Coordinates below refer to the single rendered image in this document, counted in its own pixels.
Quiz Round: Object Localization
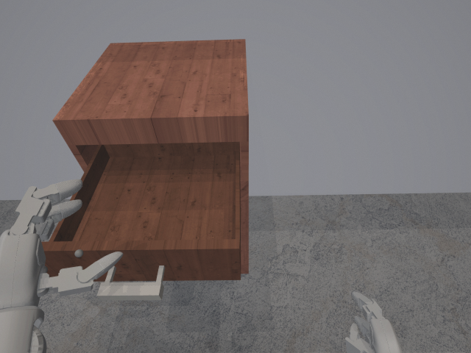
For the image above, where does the robot right hand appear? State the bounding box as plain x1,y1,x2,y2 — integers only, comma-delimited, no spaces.
345,291,403,353

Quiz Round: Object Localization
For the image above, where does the handle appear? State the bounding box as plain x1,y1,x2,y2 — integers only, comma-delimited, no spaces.
97,265,165,301

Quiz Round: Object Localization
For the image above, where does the drawer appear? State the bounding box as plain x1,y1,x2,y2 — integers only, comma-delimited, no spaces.
41,142,241,282

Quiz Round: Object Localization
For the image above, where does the left robot forearm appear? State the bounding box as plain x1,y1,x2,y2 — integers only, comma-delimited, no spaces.
0,306,46,353

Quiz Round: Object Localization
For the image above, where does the robot left hand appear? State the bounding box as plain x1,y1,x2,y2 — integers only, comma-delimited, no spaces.
0,179,123,310

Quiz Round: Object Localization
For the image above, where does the cabinet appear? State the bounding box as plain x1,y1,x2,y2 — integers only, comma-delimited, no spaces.
53,39,249,274

